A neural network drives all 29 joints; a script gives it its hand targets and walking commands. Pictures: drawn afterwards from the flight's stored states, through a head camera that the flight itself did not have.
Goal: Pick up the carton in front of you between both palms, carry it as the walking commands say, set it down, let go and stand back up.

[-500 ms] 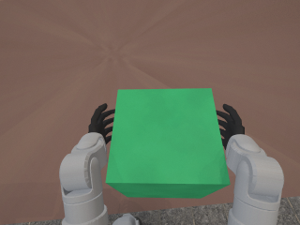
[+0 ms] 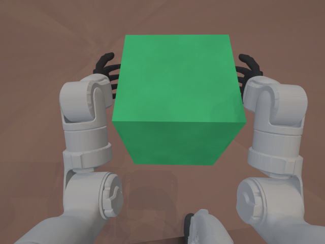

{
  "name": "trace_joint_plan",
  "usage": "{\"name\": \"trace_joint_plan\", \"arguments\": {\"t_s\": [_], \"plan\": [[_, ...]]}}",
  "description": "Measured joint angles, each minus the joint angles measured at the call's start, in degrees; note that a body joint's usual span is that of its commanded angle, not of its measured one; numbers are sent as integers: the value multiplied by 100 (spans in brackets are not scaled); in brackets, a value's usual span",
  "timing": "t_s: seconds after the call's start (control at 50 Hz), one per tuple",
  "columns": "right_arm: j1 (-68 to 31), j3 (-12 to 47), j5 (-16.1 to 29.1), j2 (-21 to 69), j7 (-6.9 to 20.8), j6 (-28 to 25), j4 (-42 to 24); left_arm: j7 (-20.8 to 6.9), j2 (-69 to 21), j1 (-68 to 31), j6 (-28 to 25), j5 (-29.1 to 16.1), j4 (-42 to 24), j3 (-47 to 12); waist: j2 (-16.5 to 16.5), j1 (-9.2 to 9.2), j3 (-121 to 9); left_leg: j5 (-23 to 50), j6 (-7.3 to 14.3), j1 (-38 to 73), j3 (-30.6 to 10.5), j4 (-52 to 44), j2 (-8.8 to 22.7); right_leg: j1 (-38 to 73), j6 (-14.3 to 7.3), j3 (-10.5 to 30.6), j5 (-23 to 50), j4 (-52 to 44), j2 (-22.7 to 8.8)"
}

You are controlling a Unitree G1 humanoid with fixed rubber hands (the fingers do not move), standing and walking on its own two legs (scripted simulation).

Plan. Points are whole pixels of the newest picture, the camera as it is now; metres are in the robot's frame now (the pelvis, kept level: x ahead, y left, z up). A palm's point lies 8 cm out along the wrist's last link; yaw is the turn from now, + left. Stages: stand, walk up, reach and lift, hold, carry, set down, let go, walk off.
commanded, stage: carry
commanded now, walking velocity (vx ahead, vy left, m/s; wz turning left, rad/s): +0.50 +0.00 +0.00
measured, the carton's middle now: (174, 108) +0.40 -0.01 +0.09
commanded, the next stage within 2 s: none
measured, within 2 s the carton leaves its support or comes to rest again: neither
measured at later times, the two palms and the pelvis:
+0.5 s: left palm out of the picture +0.74 +0.15 +0.18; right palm out of the picture +0.73 -0.15 +0.18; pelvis +0.35 +0.01 +0.02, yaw -1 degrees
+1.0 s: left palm out of the picture +1.02 +0.14 +0.22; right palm out of the picture +1.06 -0.16 +0.23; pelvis +0.66 -0.04 +0.08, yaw +0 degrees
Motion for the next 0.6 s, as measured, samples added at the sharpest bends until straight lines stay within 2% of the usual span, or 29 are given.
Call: {"name": "trace_joint_plan", "arguments": {"t_s": [0.04,0.08,0.14,0.16,0.2,0.26,0.3,0.36,0.4,0.42,0.44,0.46,0.5,0.52,0.56,0.6], "plan": [[-21,-45,-26,-23,7,3,68,0,-31,-54,-64,12,162,17,82,85,-28,-383,-100,132,-55,475,122,464,-76,-229,74,-785,197],[15,-105,-16,-111,47,-32,110,2,-144,-51,-215,85,307,-26,259,260,35,-512,-202,-329,-319,2007,290,682,-63,-322,-674,-607,325],[197,-200,-16,-96,90,-38,25,27,-308,183,-293,149,222,-95,206,487,230,-435,-193,-1482,-875,4628,-38,1027,-48,-261,-910,-662,355],[261,-222,-37,-43,91,-26,-77,42,-352,312,-297,130,83,-100,180,537,304,-322,-159,-1834,-921,5060,-91,1191,-58,-235,-947,-803,363],[374,-214,-100,90,95,-25,-369,101,-424,560,-317,64,-297,-97,134,601,453,-121,-118,-2453,-929,5323,-104,1537,-53,-188,-1009,-1119,359],[518,-155,-152,268,101,-97,-884,122,-504,808,-391,-37,-892,-25,91,661,594,-121,-124,-3206,-880,5007,-32,2004,-18,-123,-1156,-1455,324],[600,-104,-166,347,105,-157,-1192,125,-528,876,-435,-98,-1194,7,84,686,608,-113,-151,-3528,-816,4433,28,2312,25,-79,-1305,-1621,295],[652,-30,-193,381,109,-203,-1427,125,-488,826,-437,-177,-1358,29,75,668,486,235,-176,-3567,-656,2962,47,2788,125,-18,-1583,-1822,251],[614,15,-219,345,111,-196,-1343,125,-403,720,-395,-206,-1232,25,18,574,332,444,-114,-3280,-415,1953,-67,3066,212,19,-1874,-1741,165],[557,47,-234,320,112,-193,-1199,122,-338,667,-362,-213,-1119,31,-5,482,259,687,-42,-3015,-261,1507,-146,3142,235,36,-2054,-1470,106],[502,87,-256,311,112,-222,-1013,106,-242,610,-331,-216,-980,29,-112,368,231,930,43,-2835,-156,1484,-223,3108,234,87,-2191,-956,-22],[445,142,-289,299,111,-248,-806,80,-156,581,-310,-216,-828,37,-160,242,200,753,93,-2733,-104,1647,-267,2896,221,244,-2022,-153,-55],[390,215,-326,255,109,-216,-449,26,-67,543,-255,-183,-508,43,-67,-3,145,297,137,-2454,-147,1672,-288,2220,168,597,-1925,1780,189],[403,233,-303,222,103,-181,-327,9,-68,520,-211,-140,-376,50,-6,-104,121,190,134,-2277,-185,1528,-286,1864,128,646,-1866,2521,292],[448,250,-197,145,79,-122,-181,-9,-119,463,-123,-24,-207,75,99,-276,97,195,44,-1900,-255,1117,-252,1227,60,600,-1669,3209,384],[457,236,-75,82,36,-102,-124,-19,-189,405,-72,99,-160,90,168,-402,99,188,63,-1513,-303,716,-208,709,25,527,-1496,3162,379]]}}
